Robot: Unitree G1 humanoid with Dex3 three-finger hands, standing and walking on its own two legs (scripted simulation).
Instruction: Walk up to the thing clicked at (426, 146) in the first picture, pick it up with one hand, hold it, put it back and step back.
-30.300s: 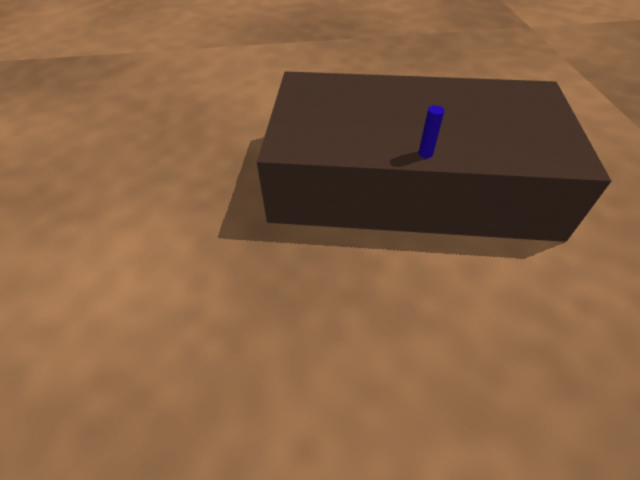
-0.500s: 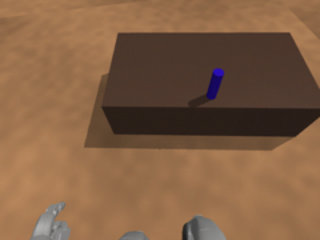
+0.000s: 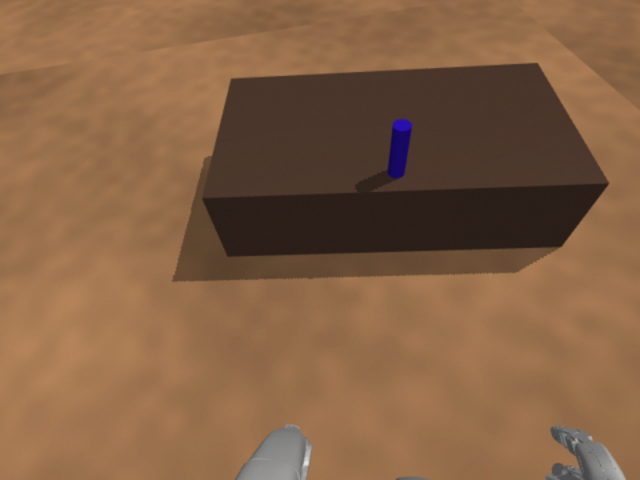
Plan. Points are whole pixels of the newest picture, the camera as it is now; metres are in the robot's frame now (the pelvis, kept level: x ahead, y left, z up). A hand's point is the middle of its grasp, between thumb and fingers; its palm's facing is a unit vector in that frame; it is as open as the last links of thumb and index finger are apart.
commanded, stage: step back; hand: right
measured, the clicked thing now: (399, 150) +1.02 -0.14 -0.34
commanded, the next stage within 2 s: stand in 1.10 s
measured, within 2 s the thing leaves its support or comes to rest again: neither
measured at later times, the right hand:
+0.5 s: hand out of the picture +0.04 -0.26 -0.15, palm faces -0.11 +0.93 -0.35, open 7.4 cm
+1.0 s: hand out of the picture +0.12 -0.19 -0.14, palm faces -0.14 +0.93 -0.34, open 7.4 cm
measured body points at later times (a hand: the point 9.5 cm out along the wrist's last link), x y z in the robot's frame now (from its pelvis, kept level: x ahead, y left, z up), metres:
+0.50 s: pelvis -0.05 +0.00 +0.00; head -0.05 +0.00 +0.45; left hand -0.03 +0.32 -0.12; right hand +0.05 -0.30 -0.12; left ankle -0.07 +0.13 -0.72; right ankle +0.00 -0.11 -0.73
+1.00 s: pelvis +0.00 +0.04 +0.01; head +0.02 +0.05 +0.45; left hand +0.05 +0.36 -0.12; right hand +0.13 -0.24 -0.12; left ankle +0.00 +0.16 -0.72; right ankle +0.00 -0.11 -0.72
